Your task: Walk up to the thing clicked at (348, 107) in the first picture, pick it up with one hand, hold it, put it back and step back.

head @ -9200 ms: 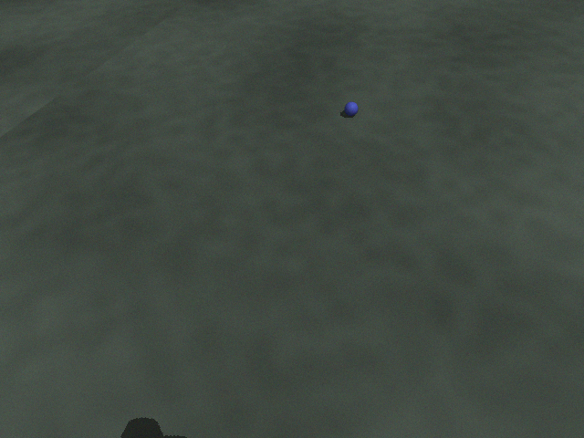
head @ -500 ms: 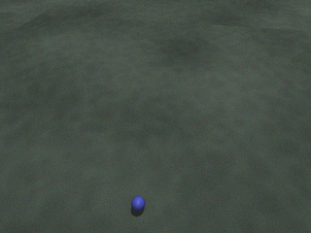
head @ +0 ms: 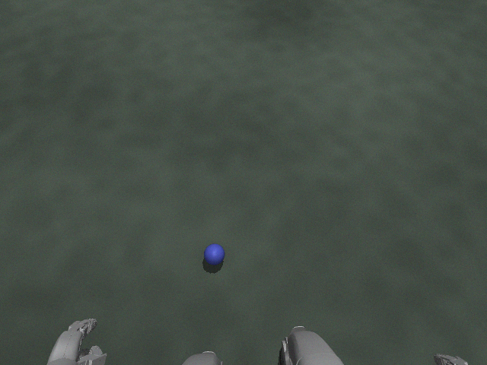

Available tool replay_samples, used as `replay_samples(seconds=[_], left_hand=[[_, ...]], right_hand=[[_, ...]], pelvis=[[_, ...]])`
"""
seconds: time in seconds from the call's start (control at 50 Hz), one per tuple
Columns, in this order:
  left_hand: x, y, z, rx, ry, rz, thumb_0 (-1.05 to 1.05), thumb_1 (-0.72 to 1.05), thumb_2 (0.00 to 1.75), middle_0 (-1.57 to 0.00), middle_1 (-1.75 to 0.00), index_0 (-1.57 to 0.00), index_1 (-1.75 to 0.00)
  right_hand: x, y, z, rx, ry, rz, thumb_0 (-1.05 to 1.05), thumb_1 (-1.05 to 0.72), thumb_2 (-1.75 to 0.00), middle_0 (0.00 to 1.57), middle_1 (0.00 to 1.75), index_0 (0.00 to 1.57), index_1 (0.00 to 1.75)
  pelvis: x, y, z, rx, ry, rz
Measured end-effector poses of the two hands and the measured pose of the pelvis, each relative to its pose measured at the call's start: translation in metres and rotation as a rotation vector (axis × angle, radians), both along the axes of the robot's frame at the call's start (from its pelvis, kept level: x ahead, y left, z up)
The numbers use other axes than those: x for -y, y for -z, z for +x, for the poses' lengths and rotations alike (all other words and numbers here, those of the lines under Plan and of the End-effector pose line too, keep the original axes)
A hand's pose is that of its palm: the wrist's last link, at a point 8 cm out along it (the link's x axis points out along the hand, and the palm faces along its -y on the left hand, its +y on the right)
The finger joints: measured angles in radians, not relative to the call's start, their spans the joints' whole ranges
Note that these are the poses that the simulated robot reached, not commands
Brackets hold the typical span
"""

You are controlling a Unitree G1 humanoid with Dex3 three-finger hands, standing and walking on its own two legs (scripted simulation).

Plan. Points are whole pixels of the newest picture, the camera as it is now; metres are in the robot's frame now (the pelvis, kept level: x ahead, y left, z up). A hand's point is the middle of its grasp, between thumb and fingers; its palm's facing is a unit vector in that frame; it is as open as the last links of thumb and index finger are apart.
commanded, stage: walk up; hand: left
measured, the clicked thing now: (214, 254) +0.54 +0.12 -0.71
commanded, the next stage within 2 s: none
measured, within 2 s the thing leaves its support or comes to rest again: neither
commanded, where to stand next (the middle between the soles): +0.15 -0.05 m, yaw -3 degrees
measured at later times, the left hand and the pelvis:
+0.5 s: hand out of the picture +0.02 +0.23 -0.10, palm faces -0.02 -0.89 -0.46, open 7.4 cm; pelvis -0.01 -0.06 +0.03, yaw -3 degrees
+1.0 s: hand out of the picture +0.10 +0.23 -0.13, palm faces -0.01 -0.88 -0.47, open 7.4 cm; pelvis +0.01 -0.05 +0.00, yaw +0 degrees
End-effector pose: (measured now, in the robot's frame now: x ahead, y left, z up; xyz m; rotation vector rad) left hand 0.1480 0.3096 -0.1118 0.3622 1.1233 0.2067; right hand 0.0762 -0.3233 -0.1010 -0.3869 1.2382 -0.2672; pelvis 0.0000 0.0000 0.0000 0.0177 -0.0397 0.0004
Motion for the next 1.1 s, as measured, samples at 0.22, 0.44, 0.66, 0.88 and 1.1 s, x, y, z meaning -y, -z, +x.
replay_samples(seconds=[0.22, 0.44, 0.66, 0.88, 1.1], left_hand=[[0.008, -0.007, -0.091, -0.155, 0.032, -0.042, 0.01, 0.9, 0.89, -0.2, -0.3, -0.2, -0.3], [0.04, -0.047, -0.13, -0.074, -0.012, 0.066, 0.01, 0.9, 0.89, -0.2, -0.3, -0.2, -0.3], [0.043, -0.061, -0.119, -0.058, -0.084, 0.133, 0.01, 0.9, 0.89, -0.2, -0.31, -0.2, -0.3], [0.041, -0.021, -0.061, -0.042, -0.047, 0.061, 0.01, 0.9, 0.89, -0.2, -0.3, -0.2, -0.3], [0.035, -0.026, -0.086, -0.037, -0.029, 0.152, 0.01, 0.9, 0.89, -0.2, -0.31, -0.21, -0.3]], right_hand=[[0.007, -0.029, -0.069, 0.052, 0.04, 0.008, 0.01, -0.9, -0.89, 0.21, 0.3, 0.2, 0.3], [0.072, -0.013, -0.081, 0.005, 0.065, 0.046, 0.01, -0.9, -0.89, 0.21, 0.3, 0.2, 0.3], [0.054, 0.006, -0.017, -0.003, -0.034, 0.136, 0.01, -0.9, -0.89, 0.2, 0.3, 0.2, 0.3], [0.013, 0.002, 0.062, 0.127, -0.117, 0.121, 0.01, -0.9, -0.89, 0.21, 0.3, 0.2, 0.3], [0.03, 0.021, 0.079, 0.21, -0.081, 0.12, 0.01, -0.9, -0.89, 0.2, 0.3, 0.2, 0.3]], pelvis=[[0.016, -0.019, -0.019, -0.002, 0.063, -0.018], [0.061, -0.022, -0.015, 0.025, 0.059, -0.029], [0.064, -0.022, 0.017, 0.034, -0.001, -0.029], [0.046, -0.008, 0.022, 0.014, -0.022, -0.013], [0.052, 0.012, 0.0, 0.015, 0.006, -0.006]])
